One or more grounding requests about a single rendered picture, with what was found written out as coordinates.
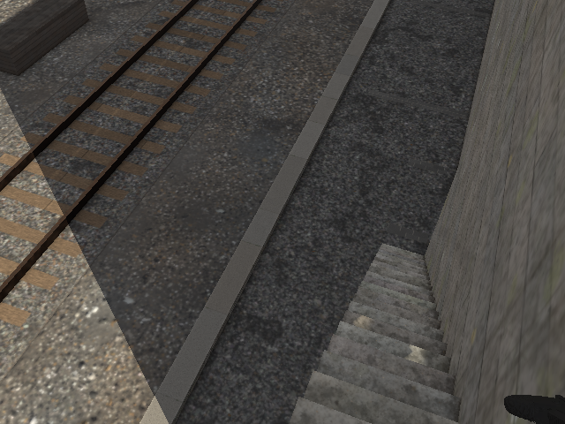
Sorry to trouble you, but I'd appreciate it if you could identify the robot right hand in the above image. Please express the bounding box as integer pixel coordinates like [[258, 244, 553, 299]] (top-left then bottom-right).
[[504, 395, 565, 424]]

